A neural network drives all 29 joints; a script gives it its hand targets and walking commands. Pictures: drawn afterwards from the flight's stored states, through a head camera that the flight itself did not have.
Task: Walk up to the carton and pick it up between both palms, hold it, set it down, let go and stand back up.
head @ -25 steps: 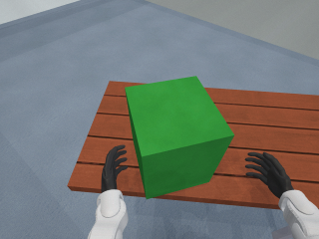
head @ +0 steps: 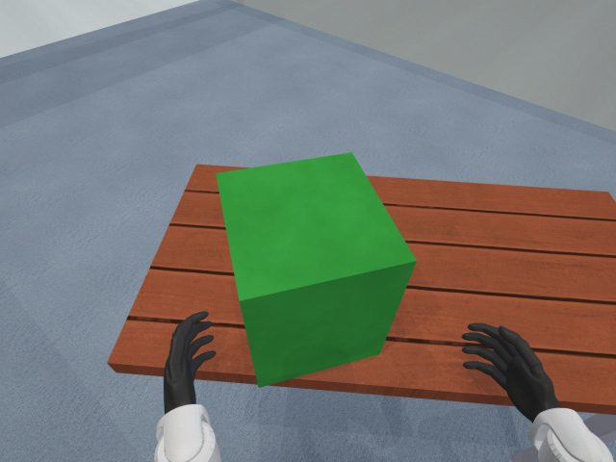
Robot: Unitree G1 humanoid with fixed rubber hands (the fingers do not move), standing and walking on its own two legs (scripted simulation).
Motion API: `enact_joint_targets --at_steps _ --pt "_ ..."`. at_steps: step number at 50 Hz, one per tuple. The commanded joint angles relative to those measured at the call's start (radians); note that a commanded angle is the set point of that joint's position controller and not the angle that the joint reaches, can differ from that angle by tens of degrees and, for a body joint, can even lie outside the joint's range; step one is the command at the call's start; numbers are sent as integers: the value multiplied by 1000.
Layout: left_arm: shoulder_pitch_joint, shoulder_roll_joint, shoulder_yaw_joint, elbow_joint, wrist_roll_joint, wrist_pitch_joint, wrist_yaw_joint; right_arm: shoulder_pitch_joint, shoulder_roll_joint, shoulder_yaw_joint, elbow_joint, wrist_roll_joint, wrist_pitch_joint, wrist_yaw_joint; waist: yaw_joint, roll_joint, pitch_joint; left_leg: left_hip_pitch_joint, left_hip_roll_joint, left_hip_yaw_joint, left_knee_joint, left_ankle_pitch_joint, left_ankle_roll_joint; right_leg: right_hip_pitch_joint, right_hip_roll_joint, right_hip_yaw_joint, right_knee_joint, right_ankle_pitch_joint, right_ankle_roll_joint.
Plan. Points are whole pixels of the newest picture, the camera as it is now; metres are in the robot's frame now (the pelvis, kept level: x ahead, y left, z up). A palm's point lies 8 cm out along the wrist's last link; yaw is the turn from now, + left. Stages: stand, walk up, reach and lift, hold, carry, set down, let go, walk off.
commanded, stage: set down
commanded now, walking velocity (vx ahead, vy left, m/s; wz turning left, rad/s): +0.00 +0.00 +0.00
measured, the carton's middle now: (304, 271) +0.40 +0.05 +0.02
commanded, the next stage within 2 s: none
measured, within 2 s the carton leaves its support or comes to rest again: neither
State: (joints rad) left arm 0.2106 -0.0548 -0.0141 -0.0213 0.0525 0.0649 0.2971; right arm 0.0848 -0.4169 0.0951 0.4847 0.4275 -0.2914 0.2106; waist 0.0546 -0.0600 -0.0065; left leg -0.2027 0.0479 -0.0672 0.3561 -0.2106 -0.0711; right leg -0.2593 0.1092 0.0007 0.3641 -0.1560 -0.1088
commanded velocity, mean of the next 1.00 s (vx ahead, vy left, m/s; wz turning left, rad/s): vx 0.00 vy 0.00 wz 0.00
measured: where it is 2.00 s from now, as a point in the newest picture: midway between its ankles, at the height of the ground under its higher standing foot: outside the picture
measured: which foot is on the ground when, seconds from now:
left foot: down 0.00-1.00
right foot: down 0.00-1.00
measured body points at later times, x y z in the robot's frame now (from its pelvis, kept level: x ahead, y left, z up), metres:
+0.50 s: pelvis +0.01 +0.02 +0.00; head +0.00 +0.04 +0.45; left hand +0.21 +0.20 +0.01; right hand +0.20 -0.23 +0.00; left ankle -0.02 +0.17 -0.74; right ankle +0.01 -0.05 -0.74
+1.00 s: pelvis +0.02 +0.01 +0.00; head +0.04 +0.04 +0.45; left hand +0.19 +0.22 -0.03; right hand +0.20 -0.23 -0.03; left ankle -0.02 +0.17 -0.74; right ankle +0.01 -0.05 -0.74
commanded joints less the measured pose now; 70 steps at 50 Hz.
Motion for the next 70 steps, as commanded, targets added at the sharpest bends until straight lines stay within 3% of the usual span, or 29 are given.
enact_joint_targets --at_steps 1,7,16,22,30,34,40,45,54,62,70 --pt "-32 -28 -25 -230 18 -31 -19 -82 -195 -103 -164 5 -26 -17 -13 -80 -208 -73 -55 45 -58 148 55 350 -185 210 -97 168 105" --pt "53 -14 -29 -282 37 -12 -20 6 -186 -133 -218 -39 6 -24 -34 -94 -104 -24 -47 36 -73 132 59 291 -172 183 -131 14 99" --pt "31 -13 -74 -311 20 -29 8 55 -164 -184 -301 -71 30 5 -35 -31 -42 -38 -29 46 -44 38 65 181 -147 144 -107 -190 60" --pt "79 -45 -82 -246 40 -26 9 69 -176 -168 -278 -54 26 22 -22 1 -7 -33 -23 52 -38 77 53 173 -116 115 -76 -72 40" --pt "185 -51 -57 -222 83 -39 -14 128 -222 -137 -211 -47 -6 10 -11 -12 -37 58 -27 65 -29 296 29 231 -60 46 -44 296 25" --pt "202 -17 -38 -220 86 -66 -27 151 -213 -141 -191 -63 -32 -4 -20 -31 -76 49 -35 71 -26 307 27 274 -65 50 -34 396 33" --pt "206 33 -24 -188 45 -111 -51 183 -151 -118 -179 -80 -65 -27 -32 -37 -129 20 -50 84 -24 274 34 310 -98 79 -32 447 57" --pt "194 86 -5 -140 21 -127 -79 203 -105 -106 -150 -107 -69 -49 -41 -25 -131 11 -60 86 -35 236 40 314 -124 100 -46 420 73" --pt "127 158 39 -36 7 -90 -111 181 -38 -108 -144 -162 -27 -87 -29 -28 -39 15 -65 92 -65 139 59 262 -145 119 -95 204 95" --pt "76 193 31 22 -9 -46 -124 159 -5 -131 -139 -211 23 -99 -21 -6 2 50 -55 101 -82 113 64 194 -137 92 -120 61 83" --pt "57 217 17 49 -14 -36 -129 148 3 -148 -95 -234 36 -94 -11 31 -32 82 -47 104 -68 163 53 169 -111 59 -103 79 66"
